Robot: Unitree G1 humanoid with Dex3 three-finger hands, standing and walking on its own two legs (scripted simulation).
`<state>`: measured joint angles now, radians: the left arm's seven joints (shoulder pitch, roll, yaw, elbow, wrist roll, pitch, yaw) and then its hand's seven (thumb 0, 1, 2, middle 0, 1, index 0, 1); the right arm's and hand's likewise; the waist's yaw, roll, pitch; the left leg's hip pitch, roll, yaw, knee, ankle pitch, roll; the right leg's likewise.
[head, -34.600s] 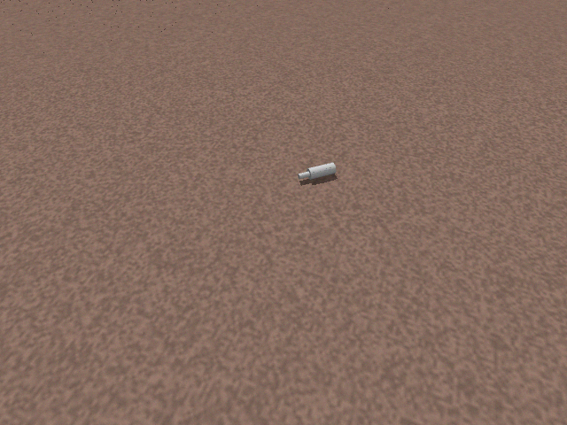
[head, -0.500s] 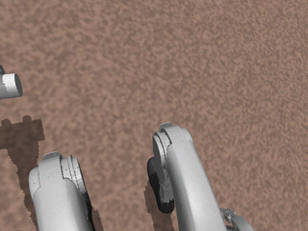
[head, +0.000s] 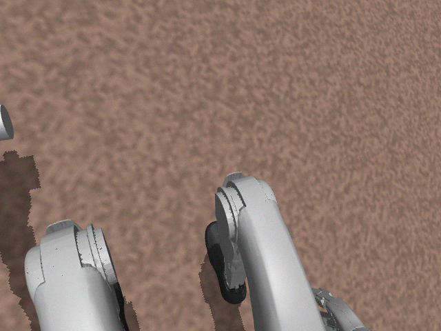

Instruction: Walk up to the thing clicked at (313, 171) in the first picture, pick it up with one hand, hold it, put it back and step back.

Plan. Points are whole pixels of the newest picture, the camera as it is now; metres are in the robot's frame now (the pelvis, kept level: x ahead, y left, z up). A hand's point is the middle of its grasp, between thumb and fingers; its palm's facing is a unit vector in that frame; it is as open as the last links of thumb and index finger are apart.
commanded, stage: lower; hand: left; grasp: from above
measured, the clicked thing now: out of the picture +0.49 +0.36 -0.21
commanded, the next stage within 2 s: rest in 0.12 s
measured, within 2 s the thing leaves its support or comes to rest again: rests again in 1.72 s
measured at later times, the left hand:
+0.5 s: hand out of the picture +0.49 +0.32 -0.23, palm faces -0.47 -0.10 -0.88, open 8.6 cm
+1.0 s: hand out of the picture +0.49 +0.32 -0.26, palm faces -0.46 -0.11 -0.88, open 8.5 cm
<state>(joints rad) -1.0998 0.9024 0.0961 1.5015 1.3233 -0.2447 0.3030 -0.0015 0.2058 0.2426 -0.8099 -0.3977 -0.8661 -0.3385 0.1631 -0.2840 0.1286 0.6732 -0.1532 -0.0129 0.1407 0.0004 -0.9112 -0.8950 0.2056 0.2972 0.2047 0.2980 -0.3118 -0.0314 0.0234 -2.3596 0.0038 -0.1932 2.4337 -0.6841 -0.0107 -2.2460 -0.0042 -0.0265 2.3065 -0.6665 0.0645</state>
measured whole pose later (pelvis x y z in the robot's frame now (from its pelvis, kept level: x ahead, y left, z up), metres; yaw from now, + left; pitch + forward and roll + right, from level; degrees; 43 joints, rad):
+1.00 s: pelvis +0.01 +0.01 -0.02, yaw -4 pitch +31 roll -15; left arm -1.12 1.04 0.13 1.65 1.37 -0.24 0.48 0.00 0.26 0.13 -0.87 -0.25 -0.92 -0.20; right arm 0.13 -0.31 0.25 0.63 -0.24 -0.10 0.18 0.00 -0.90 -0.89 0.21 0.30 0.21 0.30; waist -0.38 -0.11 0.12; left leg -2.39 0.01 -0.26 2.55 -0.73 -0.01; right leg -2.25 0.02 -0.08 2.36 -0.67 0.06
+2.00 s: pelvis +0.00 +0.01 -0.03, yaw -5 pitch +29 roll -16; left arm -1.13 1.09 0.11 1.69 1.35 -0.26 0.49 0.00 -0.21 0.75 -0.31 -0.80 -0.33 -0.78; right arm 0.11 -0.33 0.29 0.61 -0.24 -0.13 0.19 0.00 -0.90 -0.89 0.21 0.30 0.21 0.30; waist -0.39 -0.13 0.14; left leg -2.38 0.01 -0.29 2.57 -0.72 -0.01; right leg -2.24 0.03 -0.09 2.36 -0.66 0.07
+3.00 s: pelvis -0.01 +0.01 +0.03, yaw +1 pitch +34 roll -12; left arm -1.04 0.87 0.02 1.21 1.17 -0.15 0.03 0.00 -0.44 0.96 -0.14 -0.95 -0.14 -0.95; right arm 0.16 -0.32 0.12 0.59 -0.10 0.05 0.13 0.00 -0.91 -0.90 0.21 0.30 0.21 0.30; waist -0.25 0.02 -0.03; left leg -2.29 0.00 -0.17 2.34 -0.66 0.01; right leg -2.17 -0.03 -0.03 2.21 -0.65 0.05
